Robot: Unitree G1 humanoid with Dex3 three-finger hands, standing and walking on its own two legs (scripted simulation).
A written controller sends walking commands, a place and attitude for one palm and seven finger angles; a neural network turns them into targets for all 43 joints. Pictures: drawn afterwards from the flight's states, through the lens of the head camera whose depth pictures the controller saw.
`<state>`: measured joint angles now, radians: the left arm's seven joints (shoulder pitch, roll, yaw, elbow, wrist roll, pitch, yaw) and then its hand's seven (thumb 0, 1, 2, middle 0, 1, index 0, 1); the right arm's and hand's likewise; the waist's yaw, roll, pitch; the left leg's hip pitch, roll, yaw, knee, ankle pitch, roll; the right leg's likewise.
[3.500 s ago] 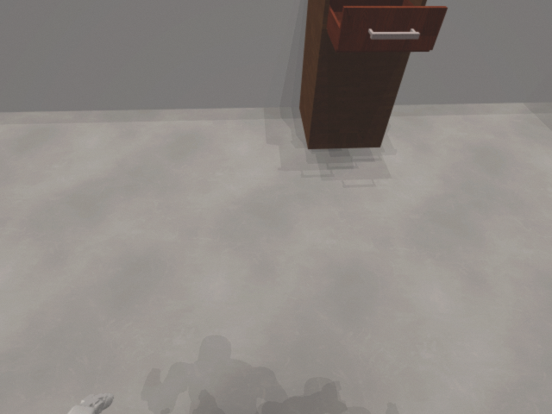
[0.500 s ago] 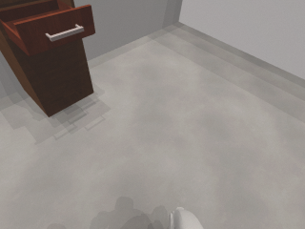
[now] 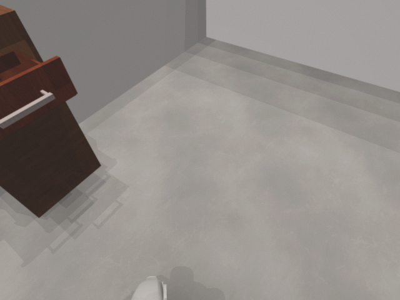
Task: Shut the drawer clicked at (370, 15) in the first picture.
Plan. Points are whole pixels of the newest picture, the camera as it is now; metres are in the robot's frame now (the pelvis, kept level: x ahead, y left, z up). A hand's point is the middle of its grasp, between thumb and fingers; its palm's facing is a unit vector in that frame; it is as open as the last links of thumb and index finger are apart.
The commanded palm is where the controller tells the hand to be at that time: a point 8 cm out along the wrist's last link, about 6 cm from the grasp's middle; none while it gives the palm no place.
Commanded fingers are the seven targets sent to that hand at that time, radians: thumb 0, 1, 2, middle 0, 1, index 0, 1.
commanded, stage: walk to a spot facing it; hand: left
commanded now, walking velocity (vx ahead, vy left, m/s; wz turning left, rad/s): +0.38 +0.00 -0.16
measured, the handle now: (24, 107) +0.66 +0.61 -0.02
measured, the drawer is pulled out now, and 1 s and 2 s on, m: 0.23 0.23 0.23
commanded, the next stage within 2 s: turn to face it in 0.82 s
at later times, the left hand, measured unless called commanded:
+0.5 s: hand (137, 229) +0.32 +0.20 -0.16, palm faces -0.09 -0.97 -0.21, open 7.3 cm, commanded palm none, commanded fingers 0.00 0.90 0.90 -0.20 -0.30 -0.20 -0.30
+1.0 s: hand (177, 195) +0.44 +0.10 -0.18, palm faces -0.07 -0.99 -0.14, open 7.3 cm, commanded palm none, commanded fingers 0.00 0.90 0.90 -0.20 -0.30 -0.20 -0.30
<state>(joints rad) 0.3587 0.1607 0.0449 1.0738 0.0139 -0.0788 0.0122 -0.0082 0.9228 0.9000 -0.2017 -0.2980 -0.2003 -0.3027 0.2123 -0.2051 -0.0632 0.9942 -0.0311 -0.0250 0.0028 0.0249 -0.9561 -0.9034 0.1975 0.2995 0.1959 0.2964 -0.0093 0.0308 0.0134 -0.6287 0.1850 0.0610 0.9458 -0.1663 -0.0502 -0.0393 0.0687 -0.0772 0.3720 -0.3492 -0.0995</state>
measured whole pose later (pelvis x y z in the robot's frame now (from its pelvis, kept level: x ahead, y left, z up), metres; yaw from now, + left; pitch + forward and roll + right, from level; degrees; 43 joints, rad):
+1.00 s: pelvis +0.44 -0.06 +0.00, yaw -8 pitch +0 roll -2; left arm 0.35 0.12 0.03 1.12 0.02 -0.07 0.02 0.00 0.91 0.90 -0.20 -0.30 -0.20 -0.30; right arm 0.18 -0.17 -0.06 1.02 -0.02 -0.02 0.02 0.00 -0.92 -0.90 0.20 0.30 0.19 0.30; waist 0.01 0.01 0.03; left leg -0.53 0.13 0.12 0.75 -0.18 -0.02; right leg -0.03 -0.01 -0.22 0.37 -0.33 -0.02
